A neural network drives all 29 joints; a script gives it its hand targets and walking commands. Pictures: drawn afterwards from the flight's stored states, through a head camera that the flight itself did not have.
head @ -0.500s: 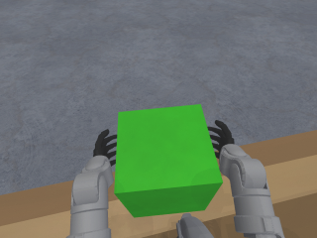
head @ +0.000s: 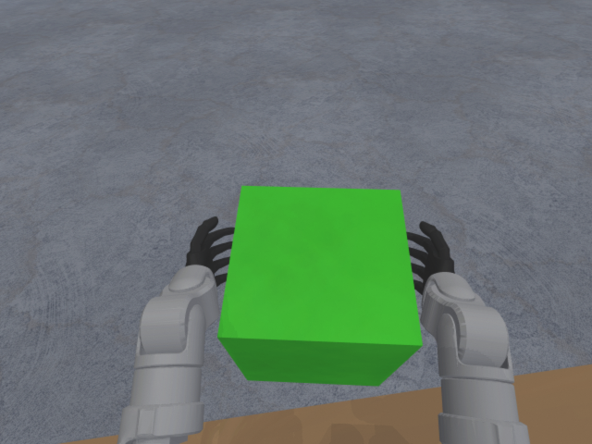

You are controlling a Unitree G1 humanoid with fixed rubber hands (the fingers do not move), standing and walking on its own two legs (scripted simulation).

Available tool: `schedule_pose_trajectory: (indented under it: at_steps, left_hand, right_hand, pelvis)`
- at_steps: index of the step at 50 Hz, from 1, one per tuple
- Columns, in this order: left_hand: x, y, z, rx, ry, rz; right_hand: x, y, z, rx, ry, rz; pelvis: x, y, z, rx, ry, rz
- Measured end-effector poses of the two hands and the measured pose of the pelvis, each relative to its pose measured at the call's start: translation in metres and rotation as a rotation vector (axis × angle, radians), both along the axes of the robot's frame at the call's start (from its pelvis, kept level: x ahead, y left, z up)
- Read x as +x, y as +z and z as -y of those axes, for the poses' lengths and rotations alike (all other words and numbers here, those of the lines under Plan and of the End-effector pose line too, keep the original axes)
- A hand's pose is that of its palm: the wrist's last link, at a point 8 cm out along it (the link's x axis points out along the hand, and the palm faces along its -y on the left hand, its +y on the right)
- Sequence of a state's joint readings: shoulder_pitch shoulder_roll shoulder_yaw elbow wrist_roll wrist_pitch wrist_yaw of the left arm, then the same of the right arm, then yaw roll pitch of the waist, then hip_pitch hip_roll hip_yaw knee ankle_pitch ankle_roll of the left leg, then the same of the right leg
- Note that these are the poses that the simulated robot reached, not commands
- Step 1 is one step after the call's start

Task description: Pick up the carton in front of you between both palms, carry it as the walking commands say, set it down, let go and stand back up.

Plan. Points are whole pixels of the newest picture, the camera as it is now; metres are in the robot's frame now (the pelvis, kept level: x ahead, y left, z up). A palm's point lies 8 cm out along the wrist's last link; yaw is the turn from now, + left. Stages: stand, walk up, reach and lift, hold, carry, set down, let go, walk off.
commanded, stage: carry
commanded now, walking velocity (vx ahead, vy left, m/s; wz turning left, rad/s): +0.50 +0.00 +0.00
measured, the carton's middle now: (316, 294) +0.33 -0.01 +0.03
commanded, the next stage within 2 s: none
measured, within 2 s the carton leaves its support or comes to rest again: neither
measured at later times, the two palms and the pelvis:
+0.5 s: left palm (245, 204) +0.69 +0.15 -0.11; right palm (366, 190) +0.72 -0.15 -0.11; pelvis +0.40 -0.04 -0.18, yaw +0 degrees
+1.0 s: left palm (271, 151) +1.12 +0.12 -0.25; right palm (356, 150) +1.09 -0.18 -0.24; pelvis +0.80 +0.00 -0.29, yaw -1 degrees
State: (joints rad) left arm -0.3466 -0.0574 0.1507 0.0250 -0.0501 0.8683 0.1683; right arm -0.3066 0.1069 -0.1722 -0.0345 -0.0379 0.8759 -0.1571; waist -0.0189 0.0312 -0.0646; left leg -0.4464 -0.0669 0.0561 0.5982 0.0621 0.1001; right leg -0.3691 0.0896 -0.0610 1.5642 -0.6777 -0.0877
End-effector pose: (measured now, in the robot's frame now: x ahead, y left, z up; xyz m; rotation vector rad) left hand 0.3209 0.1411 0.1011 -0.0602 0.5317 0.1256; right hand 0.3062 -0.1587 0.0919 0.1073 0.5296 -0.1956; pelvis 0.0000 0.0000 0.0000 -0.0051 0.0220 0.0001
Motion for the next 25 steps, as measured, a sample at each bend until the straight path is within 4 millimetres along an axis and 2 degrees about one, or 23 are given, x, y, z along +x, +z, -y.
schedule_pose_trajectory:
  at_steps: [4,9,13,17,19,21,25]
  left_hand:
    - [0.069,-0.04,0.019,0.03,-0.078,-0.055]
    - [0.129,-0.093,0.025,-0.014,-0.053,-0.161]
    - [0.186,-0.119,0.021,-0.037,-0.011,-0.123]
    - [0.257,-0.139,0.016,-0.017,0.032,-0.032]
    - [0.293,-0.152,0.01,-0.008,0.072,0.003]
    - [0.322,-0.171,0.003,-0.01,0.099,-0.008]
    - [0.368,-0.211,-0.008,-0.022,0.141,-0.119]
  right_hand:
    - [0.051,-0.04,0.018,0.003,-0.057,-0.061]
    - [0.117,-0.081,0.025,0.011,-0.064,-0.164]
    - [0.191,-0.096,0.021,0.004,-0.03,-0.126]
    - [0.277,-0.118,0.017,-0.005,0.028,-0.035]
    - [0.322,-0.135,0.011,-0.019,0.081,0.004]
    - [0.36,-0.155,0.003,-0.04,0.124,-0.004]
    - [0.414,-0.198,-0.009,-0.029,0.148,-0.113]
  pelvis:
    - [0.06,-0.029,-0.01,0.031,0.006,-0.032]
    - [0.129,-0.045,-0.008,0.038,0.005,-0.045]
    - [0.192,-0.07,0.004,0.038,0.008,-0.036]
    - [0.271,-0.115,0.019,0.043,-0.003,-0.008]
    - [0.31,-0.143,0.026,0.016,-0.002,-0.007]
    - [0.34,-0.162,0.032,-0.012,-0.007,-0.025]
    - [0.396,-0.177,0.039,-0.023,-0.006,-0.043]
